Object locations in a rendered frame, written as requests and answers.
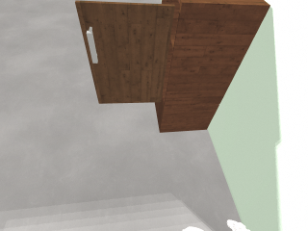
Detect cupboard door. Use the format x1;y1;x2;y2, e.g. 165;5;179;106
75;0;175;104

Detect handle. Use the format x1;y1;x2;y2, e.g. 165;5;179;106
86;27;98;64

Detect right robot hand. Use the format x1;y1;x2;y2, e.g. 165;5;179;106
227;219;250;231

